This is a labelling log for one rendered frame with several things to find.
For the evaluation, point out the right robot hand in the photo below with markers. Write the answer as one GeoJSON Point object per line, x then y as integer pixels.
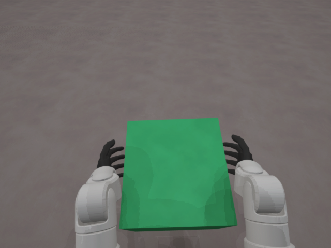
{"type": "Point", "coordinates": [242, 149]}

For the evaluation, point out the left robot hand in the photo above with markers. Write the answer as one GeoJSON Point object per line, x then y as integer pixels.
{"type": "Point", "coordinates": [107, 160]}

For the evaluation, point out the carton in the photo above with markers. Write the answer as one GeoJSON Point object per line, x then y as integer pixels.
{"type": "Point", "coordinates": [175, 177]}

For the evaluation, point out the right robot forearm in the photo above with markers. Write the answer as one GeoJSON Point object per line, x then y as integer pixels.
{"type": "Point", "coordinates": [265, 209]}

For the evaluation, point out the left robot forearm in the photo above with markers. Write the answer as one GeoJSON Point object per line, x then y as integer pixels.
{"type": "Point", "coordinates": [95, 210]}

